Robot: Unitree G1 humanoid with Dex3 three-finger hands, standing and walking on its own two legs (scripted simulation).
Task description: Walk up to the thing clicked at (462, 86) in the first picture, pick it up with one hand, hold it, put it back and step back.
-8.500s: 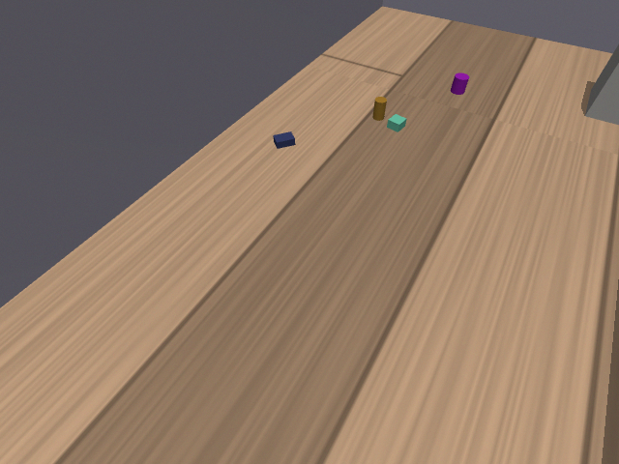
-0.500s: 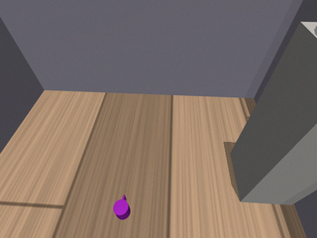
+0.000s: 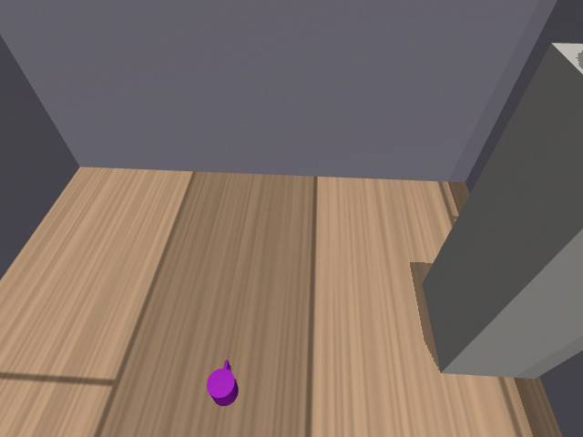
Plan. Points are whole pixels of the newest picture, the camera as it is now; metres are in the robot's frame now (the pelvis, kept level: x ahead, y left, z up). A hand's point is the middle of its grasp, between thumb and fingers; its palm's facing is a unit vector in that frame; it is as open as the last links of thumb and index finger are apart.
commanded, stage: stand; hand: left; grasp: from above
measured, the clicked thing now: (224, 381) +0.40 +0.24 -0.74
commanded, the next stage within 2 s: rise first in 0.62 s
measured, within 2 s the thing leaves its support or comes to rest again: neither
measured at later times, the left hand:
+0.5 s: hand out of the picture +0.07 +0.26 -0.16, palm faces -0.03 -0.94 -0.34, open 7.4 cm
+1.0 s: hand out of the picture +0.15 +0.26 -0.17, palm faces -0.03 -0.94 -0.35, open 9.8 cm
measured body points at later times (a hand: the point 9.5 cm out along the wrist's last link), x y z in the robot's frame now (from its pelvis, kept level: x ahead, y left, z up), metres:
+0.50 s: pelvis +0.00 +0.00 +0.00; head +0.01 +0.00 +0.45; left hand +0.07 +0.31 -0.13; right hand +0.07 -0.30 -0.13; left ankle -0.01 +0.13 -0.75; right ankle -0.02 -0.12 -0.75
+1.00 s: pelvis -0.01 +0.01 -0.02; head +0.05 +0.01 +0.42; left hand +0.15 +0.31 -0.15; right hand +0.08 -0.26 -0.14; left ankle -0.01 +0.13 -0.75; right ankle -0.02 -0.12 -0.75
